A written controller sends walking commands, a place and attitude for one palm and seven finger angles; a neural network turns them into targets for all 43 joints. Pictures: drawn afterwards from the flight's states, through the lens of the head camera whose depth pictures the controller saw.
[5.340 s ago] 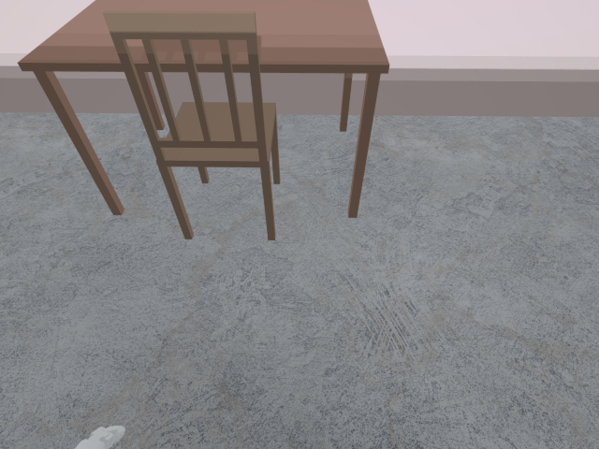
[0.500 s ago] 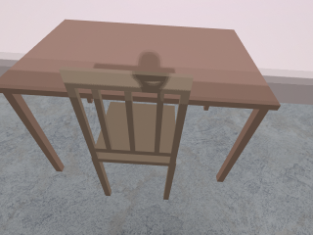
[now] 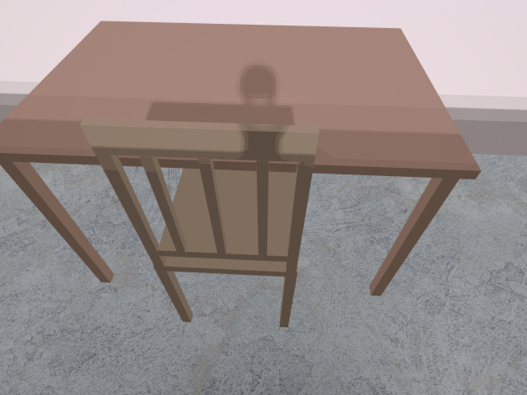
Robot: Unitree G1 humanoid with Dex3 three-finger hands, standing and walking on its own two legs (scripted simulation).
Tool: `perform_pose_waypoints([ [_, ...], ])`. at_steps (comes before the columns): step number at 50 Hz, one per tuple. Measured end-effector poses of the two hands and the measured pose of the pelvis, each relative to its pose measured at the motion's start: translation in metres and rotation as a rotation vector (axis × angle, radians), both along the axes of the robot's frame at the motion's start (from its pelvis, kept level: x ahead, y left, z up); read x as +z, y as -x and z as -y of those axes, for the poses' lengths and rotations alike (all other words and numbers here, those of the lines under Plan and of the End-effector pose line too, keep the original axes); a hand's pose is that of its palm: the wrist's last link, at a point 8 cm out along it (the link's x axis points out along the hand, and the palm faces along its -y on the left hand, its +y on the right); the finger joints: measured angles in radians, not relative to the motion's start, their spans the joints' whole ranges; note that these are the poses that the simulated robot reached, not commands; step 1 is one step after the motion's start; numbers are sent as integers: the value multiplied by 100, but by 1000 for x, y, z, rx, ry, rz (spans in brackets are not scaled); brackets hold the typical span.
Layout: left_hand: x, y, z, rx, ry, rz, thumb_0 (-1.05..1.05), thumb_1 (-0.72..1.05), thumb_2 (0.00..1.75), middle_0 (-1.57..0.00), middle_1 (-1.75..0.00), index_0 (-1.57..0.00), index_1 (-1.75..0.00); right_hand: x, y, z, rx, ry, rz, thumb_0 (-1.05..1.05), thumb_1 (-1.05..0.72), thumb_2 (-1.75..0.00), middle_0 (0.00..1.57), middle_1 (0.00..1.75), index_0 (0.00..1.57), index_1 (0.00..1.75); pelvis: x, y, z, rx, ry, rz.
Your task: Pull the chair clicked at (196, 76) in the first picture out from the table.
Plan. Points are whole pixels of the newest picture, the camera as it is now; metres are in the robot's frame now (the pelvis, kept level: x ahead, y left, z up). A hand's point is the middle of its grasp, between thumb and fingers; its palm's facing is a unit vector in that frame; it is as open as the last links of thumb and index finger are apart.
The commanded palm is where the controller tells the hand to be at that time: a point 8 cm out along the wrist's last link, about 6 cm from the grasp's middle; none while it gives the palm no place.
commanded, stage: come to a stop and stand still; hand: left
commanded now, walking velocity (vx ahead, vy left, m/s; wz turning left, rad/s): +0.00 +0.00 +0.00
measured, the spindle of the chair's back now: (214, 211) +0.49 +0.14 -0.08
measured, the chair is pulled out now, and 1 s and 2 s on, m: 0.00 0.00 0.00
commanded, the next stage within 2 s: look again from close up in 0.46 s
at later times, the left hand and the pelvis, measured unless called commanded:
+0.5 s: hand out of the picture +0.04 +0.16 -0.16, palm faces +0.01 -0.97 -0.22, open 7.3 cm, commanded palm none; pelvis +0.01 -0.02 +0.01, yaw +0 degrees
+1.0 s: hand out of the picture +0.01 +0.14 -0.17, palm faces +0.02 -0.98 -0.18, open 7.4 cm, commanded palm none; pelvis +0.02 -0.01 +0.01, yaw -1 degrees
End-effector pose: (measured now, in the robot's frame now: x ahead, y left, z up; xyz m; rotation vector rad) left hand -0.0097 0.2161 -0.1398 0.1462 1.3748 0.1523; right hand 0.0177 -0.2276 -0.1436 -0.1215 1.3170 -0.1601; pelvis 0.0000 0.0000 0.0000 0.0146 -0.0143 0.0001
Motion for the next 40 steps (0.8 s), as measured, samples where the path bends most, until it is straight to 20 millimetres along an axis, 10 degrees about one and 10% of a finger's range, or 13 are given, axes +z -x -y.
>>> perform_pose_waypoints([
  [17,8,-52,5,-35,-44,78,1,92,89,-20,-30,-20,-30,-3,5,9,-27,-27,-55,0,-91,-90,20,30,20,30,5,-12,18,-6,1,12],
  [40,3,-15,18,0,7,-32,1,91,89,-20,-30,-20,-30,1,14,1,-29,-29,-101,0,-91,-90,20,30,20,30,8,-18,15,-9,6,15],
])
